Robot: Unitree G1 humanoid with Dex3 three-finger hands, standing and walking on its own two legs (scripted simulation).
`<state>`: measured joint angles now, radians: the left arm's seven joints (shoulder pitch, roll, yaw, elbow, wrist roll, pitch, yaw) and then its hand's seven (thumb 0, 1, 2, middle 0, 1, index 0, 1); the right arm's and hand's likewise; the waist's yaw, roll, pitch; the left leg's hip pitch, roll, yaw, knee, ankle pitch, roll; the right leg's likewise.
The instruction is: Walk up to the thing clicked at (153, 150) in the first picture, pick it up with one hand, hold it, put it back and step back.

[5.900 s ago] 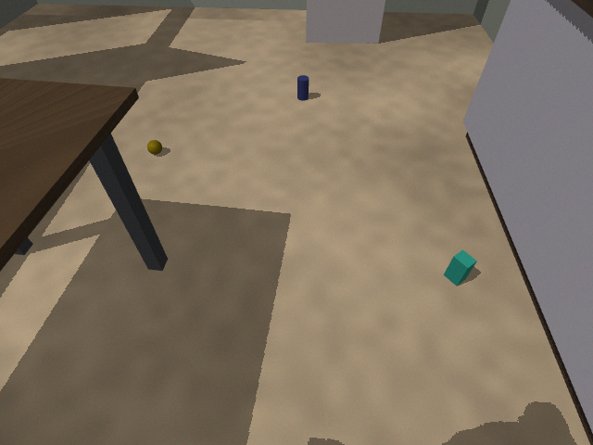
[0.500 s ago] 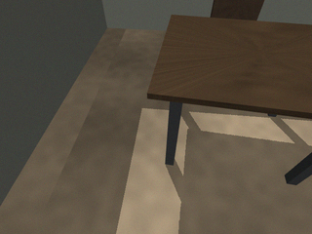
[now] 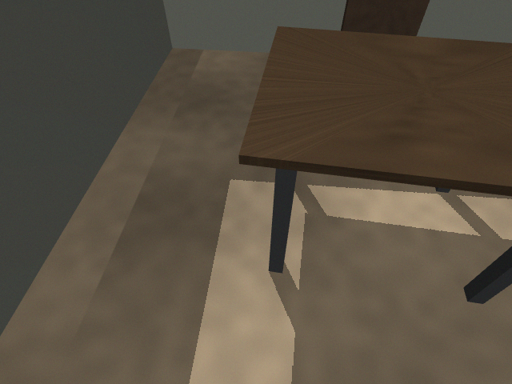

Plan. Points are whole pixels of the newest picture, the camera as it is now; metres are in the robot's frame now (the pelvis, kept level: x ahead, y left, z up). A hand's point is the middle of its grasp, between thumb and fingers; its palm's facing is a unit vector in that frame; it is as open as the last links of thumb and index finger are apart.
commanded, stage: stand
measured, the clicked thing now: out of the picture +0.79 -1.62 -0.74
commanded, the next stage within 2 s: walk up in 0.34 s
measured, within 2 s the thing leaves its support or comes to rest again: neither
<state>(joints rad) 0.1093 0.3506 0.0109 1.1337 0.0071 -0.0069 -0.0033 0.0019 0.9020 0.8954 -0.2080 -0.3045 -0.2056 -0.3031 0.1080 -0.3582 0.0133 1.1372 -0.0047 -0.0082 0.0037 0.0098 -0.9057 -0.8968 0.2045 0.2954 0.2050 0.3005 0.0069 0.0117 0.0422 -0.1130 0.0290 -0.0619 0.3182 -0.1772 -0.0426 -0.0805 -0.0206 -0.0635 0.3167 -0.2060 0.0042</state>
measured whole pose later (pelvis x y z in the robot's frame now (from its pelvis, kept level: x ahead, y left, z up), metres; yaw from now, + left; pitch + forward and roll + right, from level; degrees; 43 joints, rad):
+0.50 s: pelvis -0.01 +0.03 -0.01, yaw -12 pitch -1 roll +0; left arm 0.25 0.34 0.06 0.95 0.04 0.02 0.00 0.00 0.90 0.90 -0.21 -0.30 -0.21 -0.30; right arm 0.01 -0.40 -0.08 0.96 0.00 0.02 0.03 0.01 -0.91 -0.90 0.20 0.30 0.21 0.30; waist 0.05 0.03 0.12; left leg -0.29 -0.02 -0.06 0.72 -0.46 -0.01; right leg -0.22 0.01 0.15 0.44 -0.20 0.02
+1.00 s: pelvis -0.03 +0.06 -0.03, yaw -40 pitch -1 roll -1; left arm 0.22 0.44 0.08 0.74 0.04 0.01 -0.05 0.00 0.90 0.90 -0.21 -0.30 -0.20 -0.30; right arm 0.25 -0.45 -0.11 0.75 -0.02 0.03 0.05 0.01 -0.90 -0.90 0.21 0.30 0.21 0.30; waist -0.06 0.08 0.14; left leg -0.27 0.19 0.20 0.75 -0.42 -0.02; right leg -0.30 0.00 -0.04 0.61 -0.28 -0.01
